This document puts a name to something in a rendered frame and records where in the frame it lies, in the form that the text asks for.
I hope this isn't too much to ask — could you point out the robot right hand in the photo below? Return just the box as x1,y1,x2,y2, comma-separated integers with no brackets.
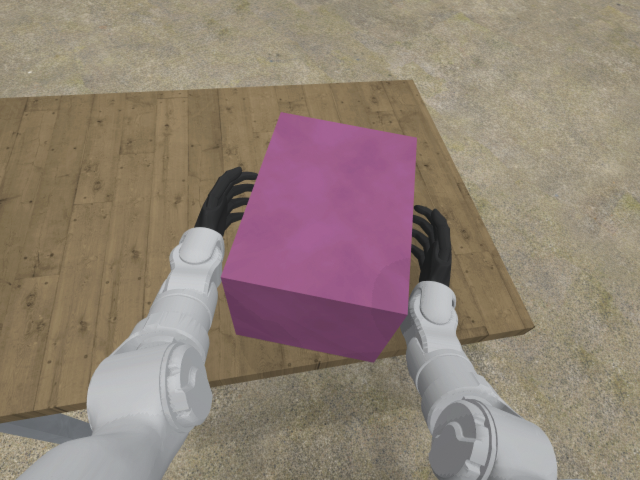
411,205,452,287

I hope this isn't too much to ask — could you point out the right robot upper arm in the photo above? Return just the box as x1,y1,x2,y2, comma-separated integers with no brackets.
428,399,584,480

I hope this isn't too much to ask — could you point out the table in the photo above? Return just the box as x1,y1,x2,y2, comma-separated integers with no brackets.
0,80,535,444

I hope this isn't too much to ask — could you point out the carton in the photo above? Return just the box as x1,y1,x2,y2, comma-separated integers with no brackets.
221,112,417,363

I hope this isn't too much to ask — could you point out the robot right forearm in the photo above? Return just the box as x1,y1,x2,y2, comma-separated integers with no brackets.
400,281,524,435

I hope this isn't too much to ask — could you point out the robot left forearm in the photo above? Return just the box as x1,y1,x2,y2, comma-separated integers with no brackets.
87,227,225,429

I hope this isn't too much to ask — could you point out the robot left hand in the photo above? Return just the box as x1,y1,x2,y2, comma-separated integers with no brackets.
194,167,258,237

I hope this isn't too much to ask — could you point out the left robot upper arm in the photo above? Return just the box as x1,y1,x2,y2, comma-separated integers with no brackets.
16,342,213,480

